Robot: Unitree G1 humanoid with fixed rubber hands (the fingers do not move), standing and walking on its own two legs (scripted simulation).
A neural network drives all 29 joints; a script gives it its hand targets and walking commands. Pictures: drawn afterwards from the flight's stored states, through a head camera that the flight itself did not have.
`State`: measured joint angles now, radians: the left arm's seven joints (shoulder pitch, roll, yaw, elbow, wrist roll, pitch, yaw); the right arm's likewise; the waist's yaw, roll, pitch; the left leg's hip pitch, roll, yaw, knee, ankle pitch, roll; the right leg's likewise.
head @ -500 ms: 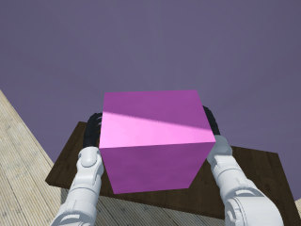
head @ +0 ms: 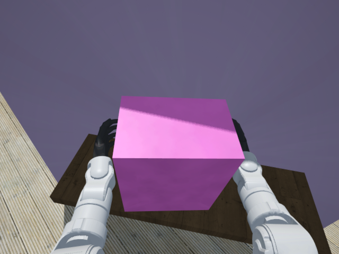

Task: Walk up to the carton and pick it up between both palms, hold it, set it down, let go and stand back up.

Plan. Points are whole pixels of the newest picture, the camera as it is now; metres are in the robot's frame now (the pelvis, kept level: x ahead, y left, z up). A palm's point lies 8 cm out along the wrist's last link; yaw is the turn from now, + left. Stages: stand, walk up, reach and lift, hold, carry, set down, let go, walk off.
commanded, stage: reach and lift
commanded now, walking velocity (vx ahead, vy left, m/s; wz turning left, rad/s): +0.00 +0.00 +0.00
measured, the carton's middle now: (170, 160) +0.37 +0.01 +0.02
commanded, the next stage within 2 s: none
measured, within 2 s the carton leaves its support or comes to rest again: neither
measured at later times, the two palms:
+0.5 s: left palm (87, 124) +0.36 +0.20 +0.15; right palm (238, 126) +0.39 -0.14 +0.14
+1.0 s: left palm (85, 108) +0.37 +0.20 +0.19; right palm (247, 116) +0.37 -0.14 +0.19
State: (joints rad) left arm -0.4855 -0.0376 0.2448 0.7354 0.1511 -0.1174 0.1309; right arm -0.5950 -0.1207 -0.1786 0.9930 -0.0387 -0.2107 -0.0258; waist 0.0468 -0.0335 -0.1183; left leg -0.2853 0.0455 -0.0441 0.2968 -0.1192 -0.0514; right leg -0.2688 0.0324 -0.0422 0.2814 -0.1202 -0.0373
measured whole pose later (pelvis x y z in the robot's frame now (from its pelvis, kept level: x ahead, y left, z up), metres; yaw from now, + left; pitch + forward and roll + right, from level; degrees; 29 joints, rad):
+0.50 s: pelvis +0.01 +0.02 +0.00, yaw +2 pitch -2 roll -1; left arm -0.47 -0.01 0.22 0.27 0.17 0.39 0.08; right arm -0.59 -0.14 -0.03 0.68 0.18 0.14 -0.10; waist -0.03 -0.05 -0.06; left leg -0.11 0.02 -0.06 0.31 -0.17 -0.02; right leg -0.06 0.01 -0.06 0.24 -0.15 -0.01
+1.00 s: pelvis +0.00 +0.02 +0.00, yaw +1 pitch -3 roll -1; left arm -0.63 0.04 0.29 0.28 0.19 0.61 0.02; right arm -0.72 -0.11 -0.09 0.62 0.16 0.35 -0.13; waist -0.07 -0.04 -0.07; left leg -0.11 0.02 -0.04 0.32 -0.15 -0.02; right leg -0.07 0.00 -0.04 0.27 -0.14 0.00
